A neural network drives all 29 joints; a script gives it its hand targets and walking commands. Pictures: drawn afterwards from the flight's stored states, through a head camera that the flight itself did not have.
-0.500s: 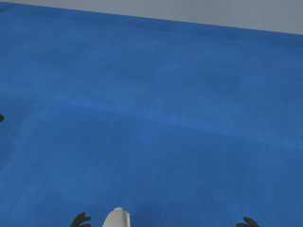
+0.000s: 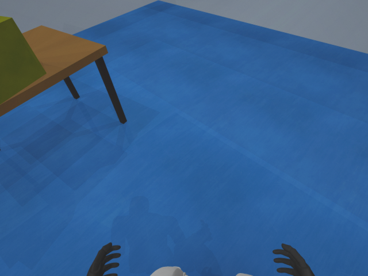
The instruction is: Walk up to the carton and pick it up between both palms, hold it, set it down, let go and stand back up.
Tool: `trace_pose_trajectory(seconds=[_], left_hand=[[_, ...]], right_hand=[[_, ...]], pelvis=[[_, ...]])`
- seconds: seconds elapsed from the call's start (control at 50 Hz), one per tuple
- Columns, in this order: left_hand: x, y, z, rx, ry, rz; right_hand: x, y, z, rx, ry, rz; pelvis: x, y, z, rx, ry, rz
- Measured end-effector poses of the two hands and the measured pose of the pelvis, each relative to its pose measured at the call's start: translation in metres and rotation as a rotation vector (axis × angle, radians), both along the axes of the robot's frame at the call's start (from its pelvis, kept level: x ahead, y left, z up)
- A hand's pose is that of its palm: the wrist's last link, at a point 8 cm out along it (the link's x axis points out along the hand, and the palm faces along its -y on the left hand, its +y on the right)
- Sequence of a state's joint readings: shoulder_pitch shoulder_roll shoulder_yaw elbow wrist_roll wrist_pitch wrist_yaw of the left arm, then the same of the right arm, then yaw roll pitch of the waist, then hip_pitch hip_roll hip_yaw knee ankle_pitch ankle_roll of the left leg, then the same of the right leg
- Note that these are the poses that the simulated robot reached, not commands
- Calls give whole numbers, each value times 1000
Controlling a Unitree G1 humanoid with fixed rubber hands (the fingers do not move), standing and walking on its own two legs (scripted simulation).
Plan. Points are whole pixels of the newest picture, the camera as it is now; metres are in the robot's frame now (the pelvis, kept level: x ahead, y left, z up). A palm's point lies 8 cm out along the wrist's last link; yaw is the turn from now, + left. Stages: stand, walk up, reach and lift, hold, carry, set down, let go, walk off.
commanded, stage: walk up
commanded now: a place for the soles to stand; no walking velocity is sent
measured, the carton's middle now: out of the picture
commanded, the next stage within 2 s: none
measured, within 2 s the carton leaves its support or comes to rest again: neither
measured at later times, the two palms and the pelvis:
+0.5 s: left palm (29, 262) +0.18 +0.41 -0.11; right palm (188, 174) +0.40 +0.01 -0.08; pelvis +0.17 +0.15 +0.00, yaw +25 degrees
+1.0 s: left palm (21, 204) +0.32 +0.48 -0.07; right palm (164, 139) +0.57 +0.10 -0.11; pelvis +0.36 +0.24 +0.01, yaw +40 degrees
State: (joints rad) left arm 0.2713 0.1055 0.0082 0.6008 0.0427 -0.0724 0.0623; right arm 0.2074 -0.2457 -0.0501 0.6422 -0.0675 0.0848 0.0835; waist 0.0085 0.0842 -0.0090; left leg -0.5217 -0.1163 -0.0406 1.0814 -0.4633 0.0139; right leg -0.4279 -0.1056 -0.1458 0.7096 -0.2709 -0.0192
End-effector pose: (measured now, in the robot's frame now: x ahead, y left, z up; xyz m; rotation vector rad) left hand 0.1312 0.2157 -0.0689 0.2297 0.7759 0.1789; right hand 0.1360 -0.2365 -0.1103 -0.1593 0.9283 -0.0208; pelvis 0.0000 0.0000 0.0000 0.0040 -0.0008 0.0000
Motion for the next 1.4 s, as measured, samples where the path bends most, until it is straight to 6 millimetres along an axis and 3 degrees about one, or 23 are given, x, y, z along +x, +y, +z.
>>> trace_pose_trajectory(seconds=[0.08, 0.16, 0.28, 0.36, 0.4, 0.44, 0.56, 0.68, 0.76, 0.84, 0.9, 0.98, 1.06, 1.16, 1.3, 1.34, 1.4], left_hand=[[-37, 32, 4, 28, 92, 166], [-58, 60, 5, 23, 168, 267], [-63, 103, -10, -35, 245, 378], [-49, 145, -39, -74, 282, 417], [-32, 165, -52, -95, 283, 419], [-2, 181, -52, -114, 232, 421], [102, 206, -23, -140, 42, 357], [181, 218, 0, -164, -54, 330], [226, 227, 7, -153, -96, 337], [255, 243, 5, -97, -155, 398], [239, 254, 3, -66, -125, 519], [198, 260, 2, -57, -12, 664], [158, 259, -1, -78, 108, 772], [125, 259, -9, -139, 232, 870], [114, 289, -37, -235, 325, 926], [119, 305, -49, -256, 349, 908], [147, 338, -50, -260, 315, 872]], right_hand=[[63, 18, 19, -7, -38, 129], [123, 55, 33, 5, -69, 219], [212, 152, 45, 40, -144, 372], [263, 219, 41, 20, -233, 435], [274, 240, 35, 6, -246, 428], [273, 249, 30, -19, -204, 406], [257, 248, 23, -71, -35, 325], [254, 247, 17, -92, 113, 303], [274, 249, 7, -86, 173, 317], [315, 258, -14, -87, 198, 380], [355, 278, -18, -98, 196, 481], [417, 323, -4, -70, 120, 602], [466, 377, 12, -28, 41, 691], [507, 457, 28, 33, -36, 789], [547, 573, 40, 80, -180, 876], [553, 591, 37, 80, -219, 848], [553, 589, 36, 44, -192, 770]], pelvis=[[23, 11, 14, -9, -4, 88], [48, 27, 22, -5, -3, 165], [92, 69, 19, -15, 14, 254], [128, 112, -3, -32, 24, 308], [140, 127, -12, -31, 17, 352], [153, 138, -10, -25, 16, 388], [194, 167, 8, -8, 24, 469], [239, 189, 19, -9, 29, 542], [274, 200, 15, -3, 23, 574], [313, 210, -1, -1, 12, 613], [332, 218, -1, -9, -10, 647], [354, 233, 11, -10, -19, 692], [374, 251, 21, -5, -18, 722], [397, 280, 26, -10, -16, 745], [423, 344, 10, -35, -12, 767], [427, 361, 1, -32, -15, 782], [437, 379, 3, -26, -17, 792]])
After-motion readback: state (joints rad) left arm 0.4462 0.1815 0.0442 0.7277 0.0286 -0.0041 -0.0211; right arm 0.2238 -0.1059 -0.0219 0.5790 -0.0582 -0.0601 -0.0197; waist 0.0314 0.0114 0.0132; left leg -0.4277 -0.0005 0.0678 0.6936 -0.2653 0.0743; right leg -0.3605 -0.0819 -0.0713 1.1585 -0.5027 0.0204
